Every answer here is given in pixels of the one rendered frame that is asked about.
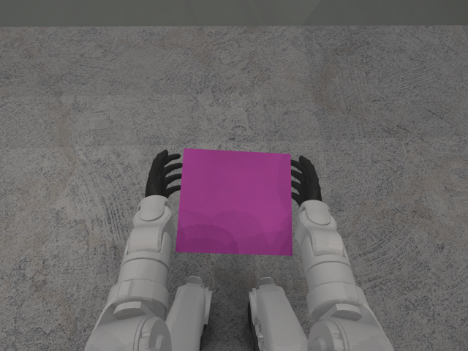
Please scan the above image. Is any right robot hand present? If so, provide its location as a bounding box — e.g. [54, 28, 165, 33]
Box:
[291, 156, 322, 207]

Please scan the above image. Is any left robot hand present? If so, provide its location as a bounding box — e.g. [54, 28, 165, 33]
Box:
[145, 150, 183, 198]

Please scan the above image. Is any left robot upper arm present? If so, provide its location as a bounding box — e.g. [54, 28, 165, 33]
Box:
[85, 314, 172, 351]

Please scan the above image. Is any carton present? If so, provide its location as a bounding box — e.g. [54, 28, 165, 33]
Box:
[175, 148, 293, 256]

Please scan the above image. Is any robot left forearm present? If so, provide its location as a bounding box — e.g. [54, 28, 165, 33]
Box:
[84, 195, 176, 351]

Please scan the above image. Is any right robot foot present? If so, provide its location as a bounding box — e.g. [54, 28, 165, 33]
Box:
[248, 302, 265, 351]

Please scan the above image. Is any robot right forearm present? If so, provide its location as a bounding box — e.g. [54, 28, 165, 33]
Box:
[295, 200, 393, 347]

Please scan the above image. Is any right robot shin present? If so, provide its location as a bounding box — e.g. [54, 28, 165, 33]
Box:
[255, 277, 284, 351]

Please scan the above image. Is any right robot upper arm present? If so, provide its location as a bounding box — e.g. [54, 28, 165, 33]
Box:
[307, 317, 393, 351]

